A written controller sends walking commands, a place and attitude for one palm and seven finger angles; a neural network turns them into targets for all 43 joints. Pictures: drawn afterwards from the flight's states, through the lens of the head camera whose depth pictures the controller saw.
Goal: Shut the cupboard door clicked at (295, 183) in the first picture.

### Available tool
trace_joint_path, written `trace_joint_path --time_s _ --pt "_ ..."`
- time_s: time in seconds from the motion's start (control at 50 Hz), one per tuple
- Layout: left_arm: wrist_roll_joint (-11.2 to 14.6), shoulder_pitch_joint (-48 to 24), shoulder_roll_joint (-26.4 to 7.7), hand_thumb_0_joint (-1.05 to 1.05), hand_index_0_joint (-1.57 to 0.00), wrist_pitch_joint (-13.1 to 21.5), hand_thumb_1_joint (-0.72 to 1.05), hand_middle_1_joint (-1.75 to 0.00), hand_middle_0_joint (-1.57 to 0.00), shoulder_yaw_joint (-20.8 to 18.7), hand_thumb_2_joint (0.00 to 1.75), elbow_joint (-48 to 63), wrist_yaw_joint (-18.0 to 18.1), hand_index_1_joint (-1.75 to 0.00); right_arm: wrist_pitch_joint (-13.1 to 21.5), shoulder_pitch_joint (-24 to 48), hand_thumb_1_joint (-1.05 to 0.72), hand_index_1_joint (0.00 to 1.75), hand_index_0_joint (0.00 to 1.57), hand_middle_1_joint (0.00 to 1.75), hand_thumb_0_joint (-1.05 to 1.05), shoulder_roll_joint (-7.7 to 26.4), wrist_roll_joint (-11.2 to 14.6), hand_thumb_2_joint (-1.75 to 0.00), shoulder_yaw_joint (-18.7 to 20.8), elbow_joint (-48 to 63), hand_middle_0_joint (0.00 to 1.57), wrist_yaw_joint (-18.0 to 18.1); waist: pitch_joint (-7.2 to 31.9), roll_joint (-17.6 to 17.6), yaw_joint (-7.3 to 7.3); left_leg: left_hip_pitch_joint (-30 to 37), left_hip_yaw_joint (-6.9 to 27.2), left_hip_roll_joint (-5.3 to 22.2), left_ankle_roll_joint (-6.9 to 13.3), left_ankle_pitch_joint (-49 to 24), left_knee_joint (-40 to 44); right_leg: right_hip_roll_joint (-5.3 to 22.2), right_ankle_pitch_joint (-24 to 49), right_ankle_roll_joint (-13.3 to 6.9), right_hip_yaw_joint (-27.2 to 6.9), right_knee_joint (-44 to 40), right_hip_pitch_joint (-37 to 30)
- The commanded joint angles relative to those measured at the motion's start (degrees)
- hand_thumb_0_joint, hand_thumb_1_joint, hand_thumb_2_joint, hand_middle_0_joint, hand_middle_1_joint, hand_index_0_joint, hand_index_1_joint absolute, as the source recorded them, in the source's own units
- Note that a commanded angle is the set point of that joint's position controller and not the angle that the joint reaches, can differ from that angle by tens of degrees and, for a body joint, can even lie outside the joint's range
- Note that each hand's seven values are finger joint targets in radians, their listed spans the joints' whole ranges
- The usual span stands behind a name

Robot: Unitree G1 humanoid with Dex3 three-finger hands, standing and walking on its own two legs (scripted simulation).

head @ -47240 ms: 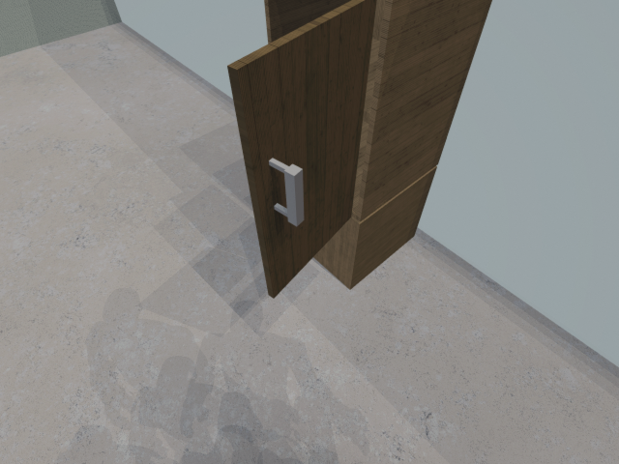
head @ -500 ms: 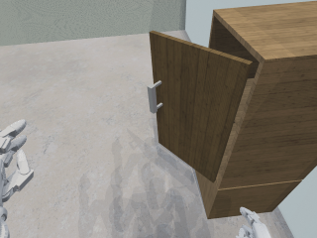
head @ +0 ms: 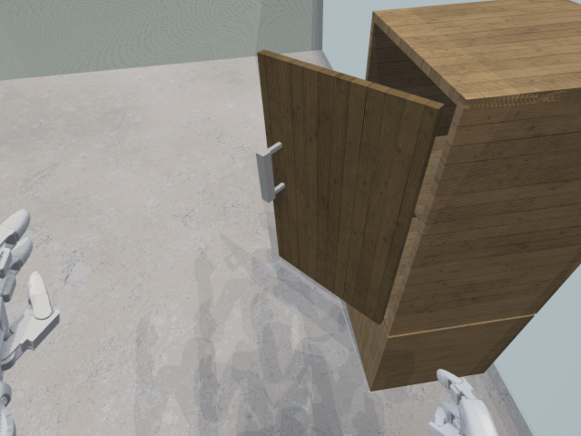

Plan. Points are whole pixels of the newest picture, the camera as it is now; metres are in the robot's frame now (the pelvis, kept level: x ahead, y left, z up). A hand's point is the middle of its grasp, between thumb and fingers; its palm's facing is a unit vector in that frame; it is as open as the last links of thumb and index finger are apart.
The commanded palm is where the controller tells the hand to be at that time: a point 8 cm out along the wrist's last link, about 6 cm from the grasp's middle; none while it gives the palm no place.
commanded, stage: step back with the hand held close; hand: left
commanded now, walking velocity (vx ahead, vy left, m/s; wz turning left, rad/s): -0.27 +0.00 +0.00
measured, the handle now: (272, 172) +0.64 +0.11 +0.00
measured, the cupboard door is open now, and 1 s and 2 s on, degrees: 40 40 40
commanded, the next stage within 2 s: stop stepping back and stand still in 1.70 s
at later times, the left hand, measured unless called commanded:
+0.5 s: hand (7, 358) +0.15 +0.30 +0.15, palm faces +0.43 -0.76 -0.49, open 7.5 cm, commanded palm +0.09 +0.33 +0.17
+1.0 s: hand out of the picture +0.10 +0.30 +0.16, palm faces +0.46 -0.73 -0.49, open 7.5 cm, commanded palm +0.02 +0.33 +0.17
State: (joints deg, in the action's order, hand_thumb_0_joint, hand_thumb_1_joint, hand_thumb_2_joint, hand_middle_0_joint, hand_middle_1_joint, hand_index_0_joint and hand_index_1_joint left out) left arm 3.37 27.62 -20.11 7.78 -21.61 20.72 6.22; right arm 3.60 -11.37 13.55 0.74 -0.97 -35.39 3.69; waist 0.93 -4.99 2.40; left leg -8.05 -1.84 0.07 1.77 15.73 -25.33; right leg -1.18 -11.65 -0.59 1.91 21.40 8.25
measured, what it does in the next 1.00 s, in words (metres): shifts its weight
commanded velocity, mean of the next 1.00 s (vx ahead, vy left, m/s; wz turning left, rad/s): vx -0.31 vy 0.00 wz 0.02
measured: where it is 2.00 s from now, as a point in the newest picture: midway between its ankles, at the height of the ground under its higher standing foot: outside the picture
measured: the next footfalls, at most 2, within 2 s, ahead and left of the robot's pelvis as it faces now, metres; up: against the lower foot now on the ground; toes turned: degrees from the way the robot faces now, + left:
right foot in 1.54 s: -0.22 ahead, -0.12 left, +0.00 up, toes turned +4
left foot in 1.66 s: -0.07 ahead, +0.11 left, +0.00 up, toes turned +5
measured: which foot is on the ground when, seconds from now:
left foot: down 0.00-1.00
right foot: down 0.00-1.00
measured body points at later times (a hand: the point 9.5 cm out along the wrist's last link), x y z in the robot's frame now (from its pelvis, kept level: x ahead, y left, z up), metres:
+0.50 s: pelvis -0.06 +0.03 -0.02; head -0.05 +0.03 +0.43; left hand +0.12 +0.33 +0.18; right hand +0.11 -0.22 -0.09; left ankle -0.02 +0.10 -0.74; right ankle +0.00 -0.11 -0.74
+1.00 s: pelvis -0.11 +0.02 -0.03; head -0.10 +0.05 +0.41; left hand +0.06 +0.33 +0.18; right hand +0.04 -0.23 -0.10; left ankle -0.02 +0.10 -0.74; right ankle -0.03 -0.12 -0.74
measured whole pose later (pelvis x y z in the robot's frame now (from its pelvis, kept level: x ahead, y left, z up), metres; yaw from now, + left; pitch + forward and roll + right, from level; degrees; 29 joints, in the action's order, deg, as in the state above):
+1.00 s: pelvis -0.11 +0.02 -0.03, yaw +2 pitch +0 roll -3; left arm -0.3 29.3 -25.9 16.1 -28.5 29.4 8.9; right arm 4.6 -14.2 12.9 0.5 0.4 -33.2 4.3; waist -1.0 0.3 -2.1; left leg -28.8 -2.7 -0.3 4.7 14.6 -43.2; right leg -1.8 -13.4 2.1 -2.5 40.6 26.2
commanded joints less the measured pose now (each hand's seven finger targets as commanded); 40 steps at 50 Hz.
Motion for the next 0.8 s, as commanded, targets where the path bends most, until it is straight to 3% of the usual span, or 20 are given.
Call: trace_joint_path --time_s 0.0,0.12,0.2,0.26,0.34,0.36,0.42,0.44,0.5,0.54,0.56,0.6,0.64,0.72,0.74,0.78 --pt "-0.21 -1.95 -12.14 0.00 -0.20 5.20 0.90 -0.30 -0.20 -7.03 0.90 11.32 1.62 -0.30 0.81 5.87 -0.90 0.30 0.20 0.30 0.00 6.54 0.01 -0.90 3.88 9.40 0.20 0.70 5.41 5.17 -2.02 -3.02 2.47 2.10 0.29 -8.44 -1.05 8.98 10.93 -2.53 -9.32 -3.29 2.37" --pt "0.07 0.88 -15.04 0.00 -0.20 4.89 0.90 -0.30 -0.20 -9.93 0.90 14.58 2.68 -0.30 -1.51 6.01 -0.90 0.30 0.20 0.30 0.00 7.19 0.38 -0.90 4.47 11.83 0.20 1.79 10.26 2.49 -1.86 -4.95 3.84 4.57 -0.24 -25.38 0.34 5.81 25.79 -0.35 -4.96 6.47 -2.31" --pt "0.07 3.31 -15.27 0.00 -0.20 4.41 0.90 -0.30 -0.20 -10.69 0.90 15.94 2.83 -0.30 -2.57 5.60 -0.90 0.30 0.20 0.30 0.00 7.26 0.62 -0.90 4.72 13.08 0.20 1.97 11.71 2.24 -1.88 -7.62 4.41 5.95 -0.30 -28.38 0.02 5.18 26.76 0.21 -4.80 10.07 -3.72" --pt "-0.22 3.91 -14.92 0.00 -0.20 4.44 0.90 -0.30 -0.20 -10.78 0.90 16.85 2.81 -0.30 -2.46 5.73 -0.90 0.30 0.20 0.30 0.00 7.63 0.39 -0.90 4.69 13.62 0.20 1.90 9.87 -0.09 -1.77 -13.11 5.98 7.26 0.58 -21.60 2.21 3.99 20.67 0.77 -4.59 12.08 -4.39" --pt "-0.88 3.11 -15.34 0.00 -0.20 5.09 0.90 -0.30 -0.20 -12.17 0.90 15.76 3.11 -0.30 -1.84 5.45 -0.90 0.30 0.20 0.30 0.00 8.24 0.26 -0.90 4.79 13.48 0.20 1.99 6.24 0.45 -1.73 -24.91 7.49 7.92 2.84 -1.56 5.46 2.98 15.31 1.23 -5.48 13.90 -7.62" --pt "-0.97 2.23 -14.08 0.00 -0.20 5.22 0.90 -0.30 -0.20 -10.86 0.90 15.71 3.11 -0.30 -1.72 5.14 -0.90 0.30 0.20 0.30 0.00 7.91 0.37 -0.90 4.46 13.66 0.20 2.01 4.65 1.69 -2.19 -27.79 7.77 7.80 3.13 2.90 5.80 3.30 14.43 1.18 -5.89 14.40 -7.80" --pt "-1.73 0.01 -13.65 0.00 -0.20 6.16 0.90 -0.30 -0.20 -10.63 0.90 15.89 3.38 -0.30 -0.96 4.65 -0.90 0.30 0.20 0.30 0.00 8.24 0.50 -0.90 4.45 13.68 0.20 2.01 2.77 0.87 -2.62 -34.85 8.62 7.77 4.36 18.09 6.78 3.15 8.78 1.08 -6.89 15.41 -8.73" --pt "-2.20 -1.08 -14.98 0.00 -0.20 6.63 0.90 -0.30 -0.20 -11.84 0.90 16.64 3.45 -0.30 -0.54 4.97 -0.90 0.30 0.20 0.30 0.00 8.59 0.32 -0.90 4.53 13.49 0.20 2.07 2.88 0.39 -2.43 -36.12 9.23 7.76 4.68 21.19 7.17 2.96 7.16 1.13 -7.04 15.47 -9.29" --pt "-2.76 -2.77 -13.50 0.00 -0.20 7.60 0.90 -0.30 -0.20 -10.65 0.90 17.21 3.63 -0.30 0.52 4.29 -0.90 0.30 0.20 0.30 0.00 8.36 0.20 -0.90 4.28 13.33 0.20 2.09 1.99 -0.34 -2.76 -39.49 10.34 8.50 5.33 25.84 7.54 2.28 4.09 1.22 -6.80 17.95 -9.26" --pt "-3.20 -4.01 -14.87 0.00 -0.20 8.16 0.90 -0.30 -0.20 -11.98 0.90 18.16 3.74 -0.30 1.25 4.22 -0.90 0.30 0.20 0.30 0.00 8.61 -0.03 -0.90 4.37 12.93 0.20 2.07 2.59 -0.74 -2.59 -40.43 10.99 9.07 5.56 27.06 7.70 1.78 4.02 1.34 -6.58 19.43 -10.06" --pt "-3.22 -4.96 -13.19 0.00 -0.20 8.50 0.90 -0.30 -0.20 -10.39 0.90 19.57 3.62 -0.30 1.57 3.89 -0.90 0.30 0.20 0.30 0.00 8.21 -0.05 -0.90 4.09 13.03 0.20 1.97 2.44 -1.40 -2.80 -40.82 11.16 9.21 5.51 27.08 7.81 1.61 4.28 1.30 -6.07 20.55 -10.10" --pt "-3.24 -4.72 -13.48 0.00 -0.20 8.83 0.90 -0.30 -0.20 -11.05 0.90 18.93 3.83 -0.30 2.17 3.41 -0.90 0.30 0.20 0.30 0.00 8.05 -0.25 -0.90 4.10 12.56 0.20 1.90 2.76 -0.74 -2.67 -41.53 10.69 9.03 5.35 26.38 6.38 1.85 4.79 1.10 -6.58 20.86 -10.40" --pt "-3.56 -5.55 -14.77 0.00 -0.20 9.12 0.90 -0.30 -0.20 -12.26 0.90 19.13 3.91 -0.30 2.57 3.40 -0.90 0.30 0.20 0.30 0.00 8.49 -0.39 -0.90 4.25 12.33 0.20 1.78 2.20 0.14 -2.69 -41.62 10.34 8.06 5.01 27.70 4.85 2.53 2.33 0.67 -8.17 19.28 -9.08" --pt "-3.29 -5.04 -13.61 0.00 -0.20 9.80 0.90 -0.30 -0.20 -11.13 0.90 18.44 4.14 -0.30 2.84 2.78 -0.90 0.30 0.20 0.30 0.00 7.67 -0.49 -0.90 4.18 11.80 0.20 1.15 0.01 3.77 -3.19 -37.91 8.45 4.83 3.47 26.16 -2.04 6.08 -5.76 -1.49 -13.85 11.14 0.14" --pt "-3.42 -4.56 -15.04 0.00 -0.20 10.07 0.90 -0.30 -0.20 -12.47 0.90 18.29 4.31 -0.30 2.86 2.84 -0.90 0.30 0.20 0.30 0.00 7.84 -0.86 -0.90 4.30 11.40 0.20 1.11 0.43 4.20 -3.02 -36.37 8.73 4.54 3.00 24.13 -2.42 6.85 -5.75 -1.99 -14.34 9.91 1.34" --pt "-2.88 -2.97 -14.30 0.00 -0.20 10.42 0.90 -0.30 -0.20 -11.57 0.90 18.95 4.39 -0.30 2.84 3.05 -0.90 0.30 0.20 0.30 0.00 7.01 -0.74 -0.90 3.93 11.16 0.20 0.81 1.78 5.06 -3.22 -32.69 8.59 4.25 2.54 20.96 -3.40 7.63 -5.62 -2.38 -14.38 8.82 4.32"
